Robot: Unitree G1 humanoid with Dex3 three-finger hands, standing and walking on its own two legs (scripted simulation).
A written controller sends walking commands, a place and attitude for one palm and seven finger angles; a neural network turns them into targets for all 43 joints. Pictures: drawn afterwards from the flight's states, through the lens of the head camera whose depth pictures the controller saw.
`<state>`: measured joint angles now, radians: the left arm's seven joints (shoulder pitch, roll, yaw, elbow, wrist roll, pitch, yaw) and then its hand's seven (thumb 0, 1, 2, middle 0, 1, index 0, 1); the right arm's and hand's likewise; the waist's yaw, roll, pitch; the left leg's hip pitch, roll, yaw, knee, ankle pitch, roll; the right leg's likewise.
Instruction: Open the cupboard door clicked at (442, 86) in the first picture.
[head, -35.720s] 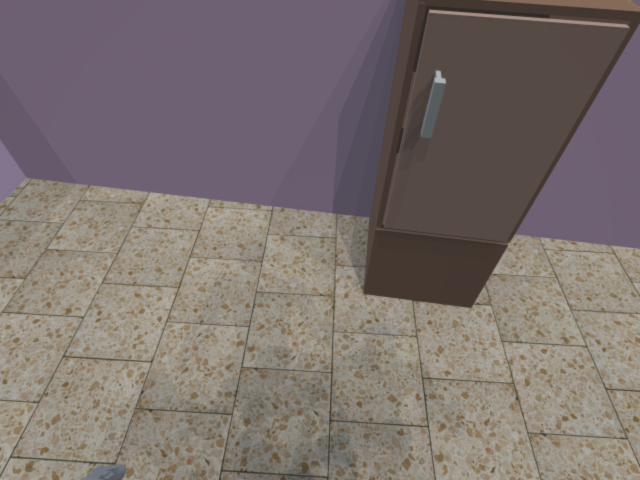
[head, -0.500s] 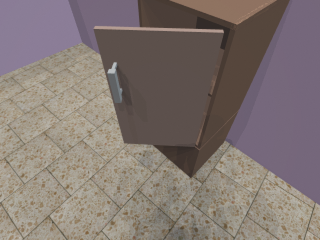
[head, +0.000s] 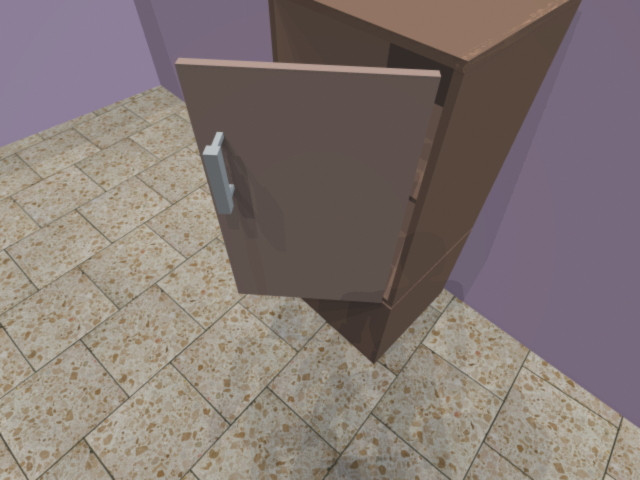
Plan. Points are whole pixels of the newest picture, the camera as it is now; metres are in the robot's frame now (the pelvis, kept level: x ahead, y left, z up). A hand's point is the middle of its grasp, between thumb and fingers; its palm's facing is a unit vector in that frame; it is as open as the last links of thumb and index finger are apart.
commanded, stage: come to a stop and stand still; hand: left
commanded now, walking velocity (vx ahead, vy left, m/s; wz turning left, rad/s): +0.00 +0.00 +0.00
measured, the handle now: (222, 173) +0.55 +0.20 +0.05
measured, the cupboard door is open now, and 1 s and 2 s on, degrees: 41 41 41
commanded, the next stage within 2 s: look again from close up in 0.16 s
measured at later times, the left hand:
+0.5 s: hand out of the picture +0.03 +0.19 -0.17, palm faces +0.01 -0.98 -0.21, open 7.4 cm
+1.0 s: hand (166, 435) +0.18 +0.20 -0.03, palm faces +0.27 -0.96 -0.07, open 7.6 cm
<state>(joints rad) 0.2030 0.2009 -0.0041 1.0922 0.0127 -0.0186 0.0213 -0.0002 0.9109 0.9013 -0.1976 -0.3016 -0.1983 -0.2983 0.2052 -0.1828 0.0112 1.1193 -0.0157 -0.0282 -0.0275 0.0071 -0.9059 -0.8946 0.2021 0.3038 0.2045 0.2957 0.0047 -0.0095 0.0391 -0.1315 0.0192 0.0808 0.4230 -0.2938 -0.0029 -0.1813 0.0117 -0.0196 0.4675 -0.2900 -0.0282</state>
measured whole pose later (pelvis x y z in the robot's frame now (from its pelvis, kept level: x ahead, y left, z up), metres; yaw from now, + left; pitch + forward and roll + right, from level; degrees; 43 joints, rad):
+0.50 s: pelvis +0.00 +0.00 +0.00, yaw +0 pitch +0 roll +0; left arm 0.22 0.20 0.00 1.11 0.01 -0.02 0.02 0.00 0.91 0.90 -0.20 -0.30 -0.20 -0.30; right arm 0.22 -0.18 0.02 1.14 -0.02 -0.03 -0.03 0.01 -0.91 -0.89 0.20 0.30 0.20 0.30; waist 0.01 -0.02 0.04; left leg -0.12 0.02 0.07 0.40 -0.29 -0.01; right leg -0.16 0.01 -0.03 0.44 -0.28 -0.03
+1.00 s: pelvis -0.02 +0.00 -0.01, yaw +4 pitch +4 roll +1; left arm 0.36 0.15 0.10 0.24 -0.17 -0.19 0.00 0.01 0.86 0.88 -0.20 -0.34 -0.20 -0.33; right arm 0.28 -0.22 -0.02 0.82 0.01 -0.24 -0.06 0.01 -0.90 -0.89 0.20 0.30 0.21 0.30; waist -0.02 0.01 -0.04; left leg -0.32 -0.01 0.03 0.58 -0.33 0.01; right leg -0.34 -0.02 -0.07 0.61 -0.34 -0.02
